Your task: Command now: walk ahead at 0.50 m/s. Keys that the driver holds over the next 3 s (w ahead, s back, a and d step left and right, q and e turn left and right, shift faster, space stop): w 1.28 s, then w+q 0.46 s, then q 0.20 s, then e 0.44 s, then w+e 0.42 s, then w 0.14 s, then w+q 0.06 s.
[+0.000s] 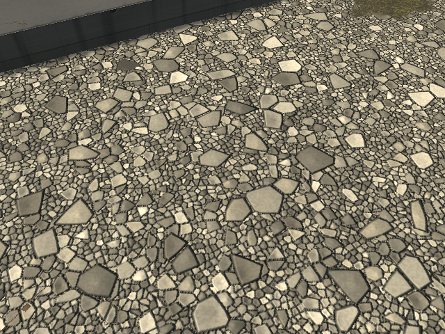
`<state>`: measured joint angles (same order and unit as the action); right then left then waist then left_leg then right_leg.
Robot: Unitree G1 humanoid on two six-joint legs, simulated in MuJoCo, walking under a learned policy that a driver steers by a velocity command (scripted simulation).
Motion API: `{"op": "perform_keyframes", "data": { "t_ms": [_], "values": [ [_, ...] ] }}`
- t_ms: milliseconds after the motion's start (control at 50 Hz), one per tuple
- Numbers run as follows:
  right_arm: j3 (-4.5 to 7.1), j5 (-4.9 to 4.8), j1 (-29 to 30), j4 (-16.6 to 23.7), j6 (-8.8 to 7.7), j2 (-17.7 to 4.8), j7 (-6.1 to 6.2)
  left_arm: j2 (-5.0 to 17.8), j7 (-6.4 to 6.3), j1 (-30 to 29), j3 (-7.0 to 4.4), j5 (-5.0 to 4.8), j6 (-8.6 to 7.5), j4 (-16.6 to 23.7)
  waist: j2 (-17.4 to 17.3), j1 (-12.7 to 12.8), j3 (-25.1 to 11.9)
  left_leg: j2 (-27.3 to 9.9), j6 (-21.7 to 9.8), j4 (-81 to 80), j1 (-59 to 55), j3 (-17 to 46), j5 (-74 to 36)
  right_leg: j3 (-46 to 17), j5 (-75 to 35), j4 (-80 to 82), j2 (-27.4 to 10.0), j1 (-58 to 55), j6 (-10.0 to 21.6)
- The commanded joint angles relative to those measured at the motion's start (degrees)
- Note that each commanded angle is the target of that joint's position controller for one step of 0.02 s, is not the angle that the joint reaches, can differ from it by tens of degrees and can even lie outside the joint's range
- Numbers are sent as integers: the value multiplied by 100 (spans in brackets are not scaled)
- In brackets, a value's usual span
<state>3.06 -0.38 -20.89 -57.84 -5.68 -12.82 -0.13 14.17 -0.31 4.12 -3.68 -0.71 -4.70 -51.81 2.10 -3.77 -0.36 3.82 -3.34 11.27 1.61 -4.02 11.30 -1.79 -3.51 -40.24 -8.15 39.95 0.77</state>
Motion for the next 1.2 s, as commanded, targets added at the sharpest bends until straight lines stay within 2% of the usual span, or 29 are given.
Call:
{"op": "perform_keyframes", "data": {
  "t_ms": [20,100,140,160,180,200,220,240,260,280,300,340,400,520,640,700,720,740,760,780,800,820,840,860,920,960,1080,1160,1200],
  "values": [
    [183,-53,-214,158,-21,-936,46,223,87,-678,12,-39,-78,422,-516,-46,515,-1547,-834,-445,253,679,-965,229,-259,615,214,-153,-5],
    [250,-80,-302,52,95,-1028,79,385,225,-848,-2,-70,-147,614,-629,58,526,-1925,-710,52,-517,774,-1454,203,472,1044,324,-208,246],
    [276,-85,-47,110,150,-1110,92,642,235,-161,-127,-63,-180,466,-765,505,97,-1837,-544,842,-575,621,-3024,458,769,1189,629,-1290,440],
    [228,-71,35,146,177,-984,90,900,205,807,-276,-45,-180,155,-676,940,-471,-1519,-390,1953,-267,378,-3620,576,702,1209,797,-2577,602],
    [126,20,-31,283,177,-782,87,1363,148,1903,-411,27,-169,-77,-41,1260,-1351,-1162,-164,3809,932,93,-2253,-591,698,1086,-217,-4387,980],
    [-109,15,-766,315,38,69,11,1764,186,2269,-482,57,-148,-221,1543,822,-2062,-30,192,5799,3272,294,1632,-3471,1771,1832,-1483,-6289,1936],
    [12,-135,-420,262,-106,-532,-13,1177,198,2202,-313,25,-159,-185,1044,1016,-2037,-234,77,6562,3961,1119,2122,-3991,2397,2321,-1401,-6255,1797],
    [95,-255,148,442,-190,-864,-27,900,183,1660,-229,4,-178,-71,761,955,-1205,-546,-43,6672,4365,1029,1662,-3079,2124,2348,-1221,-5552,1497],
    [97,-230,466,512,-208,-875,14,737,181,1153,-164,33,-180,62,233,778,-788,-870,-64,6433,4160,873,1090,-2347,1507,2457,-1018,-4688,1345],
    [141,-130,622,523,-171,-841,54,570,198,844,-113,84,-185,101,40,612,-442,-1058,-47,6056,3886,820,740,-1830,1003,2624,-809,-3917,1266],
    [167,-97,497,503,-88,-762,64,436,211,746,-65,141,-200,83,153,411,-357,-1215,-51,5820,3510,867,512,-1480,792,2793,-646,-3477,1202],
    [155,-90,330,465,53,-530,78,464,210,884,-72,119,-220,-23,200,282,-228,-1283,-3,5461,3275,809,375,-1130,591,3075,-528,-3113,1260],
    [173,-26,819,642,133,-526,98,718,108,1159,-129,102,-227,-137,51,316,62,-1338,169,4701,3773,755,-236,-808,240,3319,-530,-3088,1317],
    [117,-31,1953,959,81,-373,7,756,-9,1650,-115,32,-141,-281,112,636,328,-1087,266,2794,3817,483,-1735,-178,206,3421,-262,-3373,1042],
    [51,-98,2741,1288,-5,-406,-187,832,-43,2117,-168,-18,1,-538,164,824,595,-891,84,1942,3942,398,-1273,-171,-35,2984,-650,-4366,994],
    [156,-101,2217,1219,-55,-685,-235,973,-69,1875,-225,-34,70,-509,362,414,234,-591,-163,1757,2930,184,-712,-102,-1623,2294,-714,-4575,821],
    [270,-79,1483,1001,-59,-876,-217,945,-68,1725,-211,-38,100,-476,350,9,-194,-384,-304,1658,1901,12,-769,98,-2467,1464,-497,-4417,697],
    [414,-41,418,692,-54,-1203,-172,788,-69,1684,-141,4,108,-397,166,-404,-897,-656,-542,1869,248,323,-952,320,-2097,139,-184,-3604,505],
    [552,80,-437,536,-28,-1789,-124,246,-28,2247,22,80,30,-278,-1041,-308,-1861,-2174,-1328,1796,-2078,2647,-578,534,288,-2162,596,-1452,133],
    [453,12,-538,476,1,-1555,-144,94,22,2327,98,-2,-129,-346,-1783,-256,-2402,-2762,-1783,742,-2690,4682,96,-170,3597,-3397,1175,-280,31],
    [336,-44,-115,535,-8,-1186,-144,636,51,1817,-45,-160,-241,-236,-1348,-269,-1628,-2523,-1451,640,-2114,4055,476,-498,3467,-3873,776,338,155],
    [267,-36,377,667,-11,-940,-126,743,43,1340,-61,-215,-287,-100,-982,-163,-985,-2308,-1218,563,-1255,3173,246,-316,2973,-3763,463,438,241],
    [205,13,799,726,-23,-775,-143,707,0,1121,-85,-155,-267,-70,-544,45,-510,-2079,-1090,356,-304,2542,-210,-189,2498,-3351,206,189,237],
    [154,70,1027,746,-52,-605,-159,679,-42,1144,-140,-75,-191,-90,-565,257,-300,-1866,-978,173,325,2117,-495,-219,2211,-2961,18,-183,241],
    [162,75,915,613,-89,-669,-154,342,-67,1375,-120,-36,15,-131,-662,494,-98,-1705,-1056,-276,1016,1590,-785,-163,1864,-2418,-111,-594,169],
    [201,75,734,538,-97,-853,-76,394,-82,1000,-143,9,49,14,-546,466,76,-1706,-1101,-434,979,1391,-1020,-146,1354,-1868,-143,-214,53],
    [197,-6,217,368,-30,-939,51,252,22,-171,-80,12,-11,344,-538,137,321,-1438,-814,-530,655,741,-1164,122,-277,135,117,-184,-40],
    [222,-49,-206,162,50,-993,62,262,138,-801,-20,-41,-44,568,-534,-77,524,-1673,-800,-309,-32,727,-1132,187,-113,785,260,-71,20],
    [255,-65,-273,94,110,-1041,82,328,209,-933,-16,-53,-81,680,-582,-42,556,-1867,-747,-68,-420,787,-1382,166,265,980,300,-44,143]
  ]
}}
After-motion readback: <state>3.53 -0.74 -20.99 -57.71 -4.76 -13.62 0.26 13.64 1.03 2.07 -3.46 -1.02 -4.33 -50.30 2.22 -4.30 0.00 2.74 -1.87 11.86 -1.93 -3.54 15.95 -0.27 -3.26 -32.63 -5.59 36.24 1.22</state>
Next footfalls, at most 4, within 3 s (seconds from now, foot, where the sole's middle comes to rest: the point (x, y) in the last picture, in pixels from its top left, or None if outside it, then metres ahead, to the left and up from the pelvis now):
0.18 right None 0.29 -0.15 -0.78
0.74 left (190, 303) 0.61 0.09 -0.78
1.30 right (256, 216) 0.92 -0.16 -0.78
1.86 left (179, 164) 1.19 0.12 -0.78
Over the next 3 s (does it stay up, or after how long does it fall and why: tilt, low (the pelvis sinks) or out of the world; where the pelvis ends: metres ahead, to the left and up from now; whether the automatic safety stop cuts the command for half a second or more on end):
stays up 1.40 0.05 -0.01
